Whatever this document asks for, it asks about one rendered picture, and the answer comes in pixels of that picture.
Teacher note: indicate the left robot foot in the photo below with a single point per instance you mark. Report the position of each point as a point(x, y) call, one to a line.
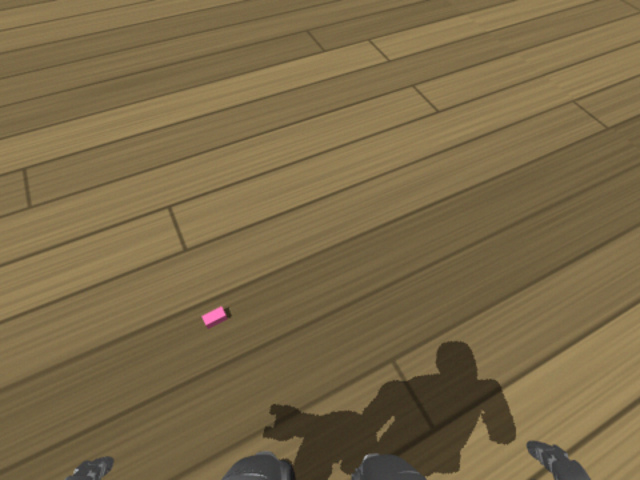
point(291, 471)

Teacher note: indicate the right robot hand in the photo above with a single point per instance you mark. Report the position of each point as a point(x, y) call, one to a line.
point(556, 461)

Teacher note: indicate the small box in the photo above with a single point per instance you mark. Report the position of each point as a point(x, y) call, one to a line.
point(214, 317)

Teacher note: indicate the left robot hand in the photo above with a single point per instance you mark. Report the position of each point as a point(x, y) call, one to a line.
point(93, 470)

